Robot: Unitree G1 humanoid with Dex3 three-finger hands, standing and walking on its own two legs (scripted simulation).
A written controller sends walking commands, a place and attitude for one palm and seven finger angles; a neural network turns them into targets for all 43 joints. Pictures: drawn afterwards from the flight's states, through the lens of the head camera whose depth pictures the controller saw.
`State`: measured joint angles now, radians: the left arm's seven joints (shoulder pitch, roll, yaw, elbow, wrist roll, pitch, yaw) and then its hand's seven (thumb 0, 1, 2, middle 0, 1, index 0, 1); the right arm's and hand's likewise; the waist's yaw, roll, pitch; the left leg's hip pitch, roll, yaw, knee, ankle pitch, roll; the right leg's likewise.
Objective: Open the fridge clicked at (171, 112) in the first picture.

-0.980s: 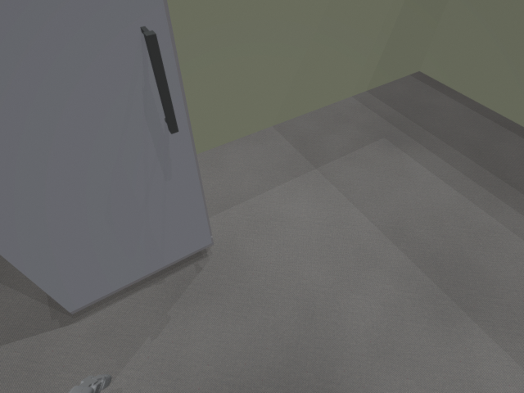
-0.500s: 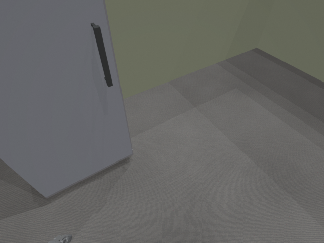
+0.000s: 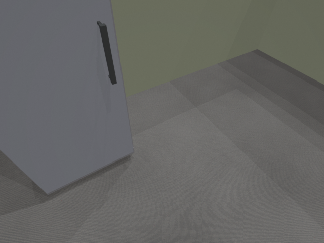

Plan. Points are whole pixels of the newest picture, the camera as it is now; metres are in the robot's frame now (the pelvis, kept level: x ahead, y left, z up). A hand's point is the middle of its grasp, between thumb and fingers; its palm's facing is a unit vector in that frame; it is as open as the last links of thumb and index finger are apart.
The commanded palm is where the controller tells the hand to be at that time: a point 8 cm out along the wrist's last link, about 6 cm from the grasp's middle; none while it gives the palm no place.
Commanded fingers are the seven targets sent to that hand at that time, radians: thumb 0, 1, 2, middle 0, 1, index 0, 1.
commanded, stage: look at it before walking up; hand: right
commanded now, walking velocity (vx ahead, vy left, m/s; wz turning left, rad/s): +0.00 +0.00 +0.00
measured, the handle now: (107, 55) +0.74 +0.26 +0.08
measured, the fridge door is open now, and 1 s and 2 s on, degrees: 0 0 0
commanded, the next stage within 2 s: turn to face it in 0.56 s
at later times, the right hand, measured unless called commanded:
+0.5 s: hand out of the picture +0.07 -0.24 -0.16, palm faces -0.02 +0.94 -0.34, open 7.4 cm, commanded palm none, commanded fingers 0.00 -0.90 -0.90 0.20 0.30 0.20 0.30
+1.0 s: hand out of the picture +0.07 -0.21 -0.18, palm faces -0.12 +0.95 -0.28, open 7.4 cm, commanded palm none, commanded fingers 0.00 -0.90 -0.90 0.20 0.30 0.20 0.30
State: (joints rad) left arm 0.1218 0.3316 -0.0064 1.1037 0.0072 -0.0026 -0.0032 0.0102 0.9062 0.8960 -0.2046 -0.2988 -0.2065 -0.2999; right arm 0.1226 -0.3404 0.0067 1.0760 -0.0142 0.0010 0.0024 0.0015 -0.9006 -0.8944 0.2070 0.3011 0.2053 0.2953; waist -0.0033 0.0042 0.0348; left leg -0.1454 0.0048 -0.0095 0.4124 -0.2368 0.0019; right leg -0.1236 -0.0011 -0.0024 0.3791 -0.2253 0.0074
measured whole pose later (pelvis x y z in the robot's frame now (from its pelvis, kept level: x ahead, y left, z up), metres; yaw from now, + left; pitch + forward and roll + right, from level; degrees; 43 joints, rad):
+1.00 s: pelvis -0.01 +0.01 -0.02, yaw +8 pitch -1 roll -2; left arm 0.13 0.24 0.02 0.98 0.01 0.03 0.02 0.01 0.91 0.90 -0.20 -0.30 -0.21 -0.30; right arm 0.19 -0.27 -0.03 0.98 -0.02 0.07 0.01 0.00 -0.90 -0.89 0.20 0.30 0.20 0.29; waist -0.03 0.03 0.08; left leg -0.33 -0.03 -0.07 0.70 -0.34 0.00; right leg -0.20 -0.05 -0.13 0.55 -0.33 0.02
